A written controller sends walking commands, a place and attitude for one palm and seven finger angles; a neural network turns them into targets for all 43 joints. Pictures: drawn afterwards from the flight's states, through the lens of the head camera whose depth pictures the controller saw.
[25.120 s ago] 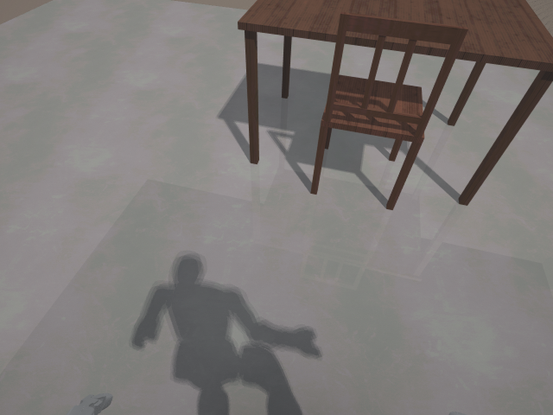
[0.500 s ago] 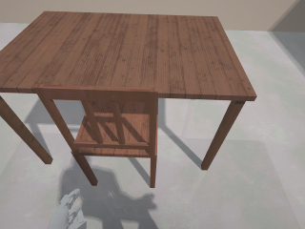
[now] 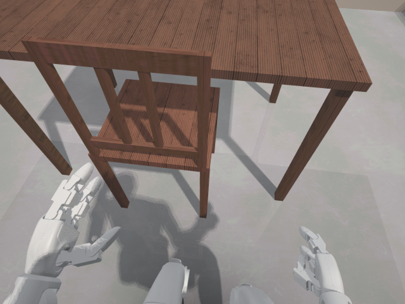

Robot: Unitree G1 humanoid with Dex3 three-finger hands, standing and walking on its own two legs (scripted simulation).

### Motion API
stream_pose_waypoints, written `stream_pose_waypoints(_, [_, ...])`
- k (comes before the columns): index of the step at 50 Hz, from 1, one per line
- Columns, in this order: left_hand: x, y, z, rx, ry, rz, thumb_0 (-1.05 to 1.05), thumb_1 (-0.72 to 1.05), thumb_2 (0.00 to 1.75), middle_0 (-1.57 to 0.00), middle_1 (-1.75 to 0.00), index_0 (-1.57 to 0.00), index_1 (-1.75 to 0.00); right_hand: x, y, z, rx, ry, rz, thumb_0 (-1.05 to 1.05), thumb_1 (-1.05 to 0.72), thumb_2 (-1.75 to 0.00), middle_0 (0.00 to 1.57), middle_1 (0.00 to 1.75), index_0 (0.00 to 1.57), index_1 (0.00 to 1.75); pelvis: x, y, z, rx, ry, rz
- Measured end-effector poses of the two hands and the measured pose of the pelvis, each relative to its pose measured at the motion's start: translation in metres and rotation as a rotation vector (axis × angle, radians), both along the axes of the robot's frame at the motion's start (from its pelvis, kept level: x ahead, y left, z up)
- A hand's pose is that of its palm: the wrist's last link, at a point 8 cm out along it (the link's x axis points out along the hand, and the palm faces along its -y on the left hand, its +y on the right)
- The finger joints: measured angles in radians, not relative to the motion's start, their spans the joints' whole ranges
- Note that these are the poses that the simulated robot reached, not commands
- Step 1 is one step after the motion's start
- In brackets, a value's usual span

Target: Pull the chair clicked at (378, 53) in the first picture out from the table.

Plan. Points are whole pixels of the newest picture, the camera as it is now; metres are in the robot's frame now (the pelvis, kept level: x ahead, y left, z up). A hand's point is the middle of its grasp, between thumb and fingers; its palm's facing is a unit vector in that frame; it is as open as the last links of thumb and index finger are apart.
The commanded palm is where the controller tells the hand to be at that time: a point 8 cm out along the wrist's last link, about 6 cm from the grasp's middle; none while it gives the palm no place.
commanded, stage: raise the hand toward the chair's back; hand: left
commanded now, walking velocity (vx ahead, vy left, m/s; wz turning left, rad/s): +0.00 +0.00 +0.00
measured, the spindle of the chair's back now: (116, 110) +0.55 +0.31 +0.00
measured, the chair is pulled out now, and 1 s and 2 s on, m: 0.00 0.00 0.00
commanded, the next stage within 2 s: aim the fingers beside a spindle in 1.46 s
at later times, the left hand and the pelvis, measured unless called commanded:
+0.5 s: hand (92, 218) +0.24 +0.23 +0.05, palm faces -0.03 -1.00 -0.01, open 15.3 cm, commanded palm +0.22 +0.29 +0.07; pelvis +0.01 +0.04 +0.02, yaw -2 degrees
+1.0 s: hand (68, 199) +0.26 +0.27 +0.07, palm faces +0.01 -1.00 -0.05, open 16.9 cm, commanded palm +0.24 +0.32 +0.08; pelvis +0.01 +0.07 +0.03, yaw -1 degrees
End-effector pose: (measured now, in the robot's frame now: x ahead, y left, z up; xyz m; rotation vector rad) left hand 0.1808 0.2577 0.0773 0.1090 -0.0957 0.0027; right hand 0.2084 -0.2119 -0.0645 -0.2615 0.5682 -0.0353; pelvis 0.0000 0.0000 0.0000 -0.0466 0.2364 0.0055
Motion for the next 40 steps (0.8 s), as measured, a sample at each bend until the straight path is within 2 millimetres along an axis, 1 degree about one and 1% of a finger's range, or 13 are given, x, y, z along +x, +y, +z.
stream_pose_waypoints(3, [0.031, -0.008, -0.013, -0.024, 0.117, -0.102, 0.01, 0.29, 0.64, -0.14, -0.2, -0.13, -0.21, -0.02, 0.006, -0.014, 0.048, 0.068, -0.047, 0.01, -0.91, -0.89, 0.21, 0.3, 0.2, 0.3, 0.0, 0.0, 0.002, 0.006, 0.013, -0.008])
stream_pose_waypoints(6, [0.048, -0.007, -0.026, -0.084, 0.259, -0.1, 0.01, 0.22, 0.61, -0.13, -0.19, -0.13, -0.2, -0.041, 0.004, -0.017, 0.072, 0.132, -0.108, 0.01, -0.91, -0.89, 0.21, 0.3, 0.2, 0.3, 0.004, 0.002, 0.01, 0.02, 0.019, -0.023])
stream_pose_waypoints(9, [0.049, 0.001, -0.021, -0.11, 0.287, -0.013, 0.01, 0.15, 0.58, -0.13, -0.18, -0.12, -0.18, -0.057, -0.003, -0.012, 0.068, 0.174, -0.163, 0.01, -0.91, -0.89, 0.21, 0.3, 0.2, 0.3, 0.012, 0.006, 0.019, 0.031, 0.02, -0.04])
stream_pose_waypoints(13, [0.04, 0.015, -0.005, -0.068, 0.204, 0.069, 0.01, 0.06, 0.54, -0.12, -0.16, -0.11, -0.17, -0.065, -0.014, -0.005, 0.024, 0.202, -0.189, 0.01, -0.91, -0.89, 0.21, 0.3, 0.2, 0.3, 0.018, 0.014, 0.024, 0.032, 0.023, -0.046])
stream_pose_waypoints(15, [0.037, 0.02, -0.005, -0.047, 0.173, 0.067, 0.01, 0.01, 0.52, -0.11, -0.15, -0.11, -0.16, -0.064, -0.018, -0.004, -0.004, 0.203, -0.186, 0.01, -0.91, -0.89, 0.21, 0.3, 0.2, 0.3, 0.018, 0.019, 0.023, 0.027, 0.028, -0.042])
stream_pose_waypoints(18, [0.036, 0.022, -0.017, -0.052, 0.175, 0.021, 0.01, -0.06, 0.49, -0.1, -0.14, -0.1, -0.15, -0.058, -0.022, -0.002, -0.046, 0.187, -0.178, 0.01, -0.91, -0.89, 0.21, 0.3, 0.2, 0.3, 0.015, 0.026, 0.018, 0.016, 0.039, -0.038])
stream_pose_waypoints(20, [0.037, 0.022, -0.026, -0.07, 0.195, -0.013, 0.01, -0.11, 0.47, -0.1, -0.14, -0.09, -0.14, -0.051, -0.02, 0.001, -0.067, 0.165, -0.175, 0.01, -0.91, -0.89, 0.21, 0.3, 0.2, 0.3, 0.014, 0.031, 0.016, 0.007, 0.043, -0.036])
stream_pose_waypoints(22, [0.038, 0.023, -0.03, -0.086, 0.204, -0.033, 0.0, -0.15, 0.45, -0.1, -0.13, -0.09, -0.14, -0.044, -0.016, 0.006, -0.078, 0.14, -0.171, 0.01, -0.91, -0.89, 0.21, 0.3, 0.2, 0.3, 0.013, 0.035, 0.015, 0.0, 0.043, -0.035])
stream_pose_waypoints(24, [0.04, 0.025, -0.026, -0.094, 0.191, -0.032, 0.0, -0.2, 0.43, -0.09, -0.12, -0.09, -0.13, -0.037, -0.009, 0.012, -0.079, 0.113, -0.164, 0.01, -0.91, -0.89, 0.21, 0.3, 0.2, 0.3, 0.013, 0.039, 0.016, -0.005, 0.039, -0.034])
stream_pose_waypoints(30, [0.043, 0.043, -0.002, -0.077, 0.105, 0.028, 0.0, -0.34, 0.37, -0.08, -0.1, -0.07, -0.11, -0.017, 0.024, 0.028, -0.041, 0.052, -0.114, 0.01, -0.91, -0.89, 0.21, 0.3, 0.2, 0.3, 0.014, 0.051, 0.023, -0.02, 0.021, -0.024])
stream_pose_waypoints(35, [0.045, 0.052, -0.009, -0.073, 0.16, 0.01, 0.0, -0.43, 0.33, -0.07, -0.09, -0.06, -0.09, -0.01, 0.05, 0.033, -0.014, 0.036, -0.06, 0.01, -0.91, -0.89, 0.21, 0.3, 0.2, 0.3, 0.012, 0.06, 0.025, -0.029, 0.014, -0.018])
stream_pose_waypoints(38, [0.044, 0.053, -0.013, -0.077, 0.195, -0.009, 0.0, -0.46, 0.32, -0.07, -0.08, -0.06, -0.09, -0.011, 0.059, 0.034, -0.011, 0.041, -0.042, 0.01, -0.91, -0.89, 0.21, 0.3, 0.2, 0.3, 0.011, 0.064, 0.027, -0.033, 0.009, -0.017])
stream_pose_waypoints(40, [0.044, 0.055, -0.011, -0.078, 0.19, -0.008, 0.0, -0.47, 0.31, -0.07, -0.08, -0.06, -0.09, -0.014, 0.062, 0.034, -0.015, 0.051, -0.037, 0.01, -0.91, -0.89, 0.21, 0.3, 0.2, 0.3, 0.011, 0.066, 0.028, -0.034, 0.007, -0.018])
